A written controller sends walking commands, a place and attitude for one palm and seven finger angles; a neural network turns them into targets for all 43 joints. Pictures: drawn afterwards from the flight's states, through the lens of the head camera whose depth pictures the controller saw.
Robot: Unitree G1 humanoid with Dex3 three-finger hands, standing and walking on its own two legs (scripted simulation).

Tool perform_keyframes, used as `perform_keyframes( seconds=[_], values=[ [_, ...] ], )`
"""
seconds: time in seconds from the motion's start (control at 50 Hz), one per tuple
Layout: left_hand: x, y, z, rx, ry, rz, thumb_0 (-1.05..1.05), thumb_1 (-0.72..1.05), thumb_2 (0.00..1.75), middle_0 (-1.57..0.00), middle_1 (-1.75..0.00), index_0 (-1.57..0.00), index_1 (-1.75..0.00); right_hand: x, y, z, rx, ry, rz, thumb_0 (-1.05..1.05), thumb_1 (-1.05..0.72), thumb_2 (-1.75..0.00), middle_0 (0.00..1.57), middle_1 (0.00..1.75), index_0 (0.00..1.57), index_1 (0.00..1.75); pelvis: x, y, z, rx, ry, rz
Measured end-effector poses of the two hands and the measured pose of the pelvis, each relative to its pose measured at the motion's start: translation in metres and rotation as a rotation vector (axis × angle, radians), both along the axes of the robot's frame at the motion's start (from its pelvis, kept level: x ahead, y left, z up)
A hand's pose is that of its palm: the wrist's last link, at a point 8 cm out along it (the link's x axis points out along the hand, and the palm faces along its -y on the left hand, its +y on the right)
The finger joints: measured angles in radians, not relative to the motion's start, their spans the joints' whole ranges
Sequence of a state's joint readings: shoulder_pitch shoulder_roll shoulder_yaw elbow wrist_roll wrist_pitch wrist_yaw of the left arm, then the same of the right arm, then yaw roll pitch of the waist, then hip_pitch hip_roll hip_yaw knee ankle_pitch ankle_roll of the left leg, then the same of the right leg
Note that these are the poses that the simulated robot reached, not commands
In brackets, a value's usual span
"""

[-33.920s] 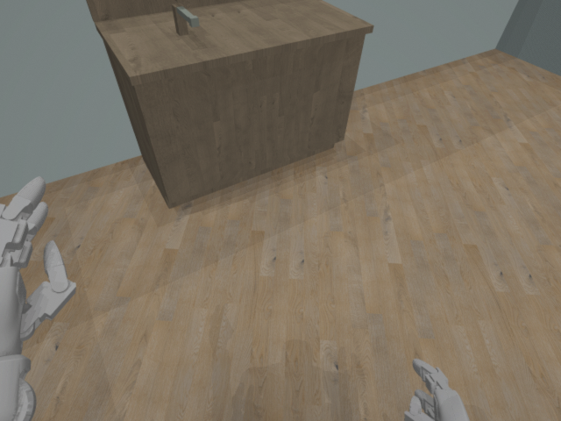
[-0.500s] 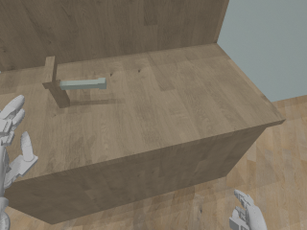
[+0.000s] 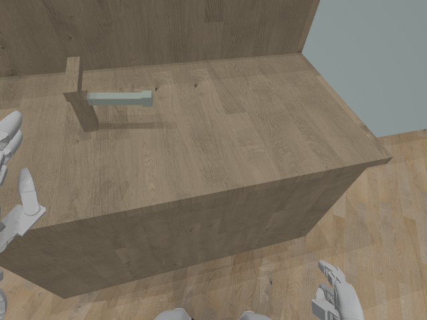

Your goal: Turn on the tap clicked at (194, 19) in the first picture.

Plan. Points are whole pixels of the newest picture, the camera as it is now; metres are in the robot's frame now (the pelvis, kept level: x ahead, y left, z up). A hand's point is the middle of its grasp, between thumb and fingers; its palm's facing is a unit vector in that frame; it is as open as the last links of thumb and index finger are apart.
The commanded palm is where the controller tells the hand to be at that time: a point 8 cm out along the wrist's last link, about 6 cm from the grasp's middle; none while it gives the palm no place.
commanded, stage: step back with the hand held close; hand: left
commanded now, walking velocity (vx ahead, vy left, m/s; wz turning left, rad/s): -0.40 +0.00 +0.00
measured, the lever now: (147, 98) +0.58 +0.20 +0.06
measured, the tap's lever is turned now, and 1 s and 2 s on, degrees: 80 80 80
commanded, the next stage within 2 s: stop stepping back and stand still in 0.48 s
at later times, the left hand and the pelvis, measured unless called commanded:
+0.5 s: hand (37, 283) +0.14 +0.20 +0.18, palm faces +0.30 -0.87 -0.39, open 7.4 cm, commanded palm +0.08 +0.25 +0.19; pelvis -0.09 -0.03 +0.01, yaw -2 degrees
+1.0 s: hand out of the picture -0.01 +0.19 +0.17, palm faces +0.39 -0.88 -0.28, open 7.4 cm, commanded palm -0.06 +0.24 +0.19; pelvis -0.22 -0.04 +0.01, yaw -1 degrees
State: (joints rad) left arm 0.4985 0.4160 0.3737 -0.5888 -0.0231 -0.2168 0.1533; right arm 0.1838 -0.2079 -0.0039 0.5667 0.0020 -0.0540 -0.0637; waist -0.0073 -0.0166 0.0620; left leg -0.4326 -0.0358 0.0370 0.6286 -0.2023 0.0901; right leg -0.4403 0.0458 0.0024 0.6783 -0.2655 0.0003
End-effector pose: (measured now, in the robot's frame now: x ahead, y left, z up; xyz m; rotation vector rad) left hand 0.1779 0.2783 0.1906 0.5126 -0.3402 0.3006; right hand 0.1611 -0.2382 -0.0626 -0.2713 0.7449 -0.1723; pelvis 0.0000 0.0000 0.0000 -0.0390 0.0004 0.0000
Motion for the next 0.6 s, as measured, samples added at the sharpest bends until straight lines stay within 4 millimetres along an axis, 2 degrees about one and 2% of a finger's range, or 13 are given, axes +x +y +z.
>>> perform_keyframes(
  seconds=[0.08,0.14,0.26,0.32,0.38,0.44,0.5,0.54,0.6],
  values=[
    [-0.007,0.011,0.009,-0.008,-0.004,0.048,0.01,0.89,0.89,-0.22,-0.30,-0.21,-0.30,-0.007,0.006,0.005,0.011,0.007,0.009,0.02,-0.90,-0.90,0.20,0.30,0.20,0.30,-0.004,-0.001,0.009,-0.010,0.015,-0.005],
    [-0.012,0.009,0.008,-0.056,0.005,0.066,0.01,0.89,0.89,-0.21,-0.30,-0.21,-0.30,-0.013,0.011,0.008,0.028,0.007,0.027,0.02,-0.90,-0.90,0.20,0.30,0.20,0.30,-0.010,-0.003,0.015,-0.016,0.029,-0.029],
    [-0.020,-0.021,0.000,-0.101,0.033,0.000,0.01,0.90,0.89,-0.21,-0.30,-0.21,-0.30,-0.023,0.011,0.008,0.063,-0.028,0.062,0.02,-0.90,-0.90,0.21,0.30,0.20,0.30,-0.036,-0.018,0.015,-0.011,0.051,-0.046],
    [-0.033,-0.038,0.003,-0.064,0.036,-0.053,0.01,0.89,0.89,-0.21,-0.30,-0.21,-0.30,-0.033,0.002,0.004,0.075,-0.046,0.063,0.01,-0.90,-0.90,0.21,0.30,0.20,0.30,-0.055,-0.027,0.011,-0.031,0.045,-0.047],
    [-0.052,-0.047,0.008,-0.048,0.033,-0.096,0.01,0.89,0.89,-0.21,-0.30,-0.21,-0.30,-0.052,-0.011,0.006,0.076,-0.032,0.017,0.01,-0.90,-0.90,0.21,0.30,0.20,0.30,-0.066,-0.031,0.013,-0.023,0.042,-0.048],
    [-0.068,-0.045,0.008,-0.044,0.033,-0.093,0.01,0.89,0.89,-0.22,-0.30,-0.21,-0.30,-0.072,-0.024,0.012,0.040,-0.002,-0.019,0.02,-0.90,-0.90,0.21,0.30,0.20,0.30,-0.073,-0.032,0.016,0.009,0.054,-0.048],
    [-0.078,-0.033,0.001,-0.049,0.024,-0.064,0.01,0.89,0.89,-0.22,-0.30,-0.21,-0.30,-0.089,-0.033,0.016,-0.009,0.000,-0.037,0.02,-0.90,-0.90,0.21,0.30,0.20,0.30,-0.085,-0.028,0.012,0.013,0.058,-0.030],
    [-0.085,-0.026,-0.005,-0.054,0.014,-0.053,0.01,0.89,0.89,-0.22,-0.30,-0.21,-0.30,-0.098,-0.037,0.014,-0.027,-0.016,-0.052,0.02,-0.90,-0.90,0.20,0.30,0.20,0.30,-0.099,-0.025,0.007,0.017,0.051,-0.024],
    [-0.100,-0.025,-0.009,-0.078,0.035,-0.039,0.01,0.89,0.89,-0.21,-0.30,-0.21,-0.30,-0.120,-0.036,0.017,-0.020,-0.029,-0.043,0.02,-0.90,-0.90,0.20,0.29,0.20,0.30,-0.122,-0.025,0.010,0.035,0.021,-0.038]
  ],
)
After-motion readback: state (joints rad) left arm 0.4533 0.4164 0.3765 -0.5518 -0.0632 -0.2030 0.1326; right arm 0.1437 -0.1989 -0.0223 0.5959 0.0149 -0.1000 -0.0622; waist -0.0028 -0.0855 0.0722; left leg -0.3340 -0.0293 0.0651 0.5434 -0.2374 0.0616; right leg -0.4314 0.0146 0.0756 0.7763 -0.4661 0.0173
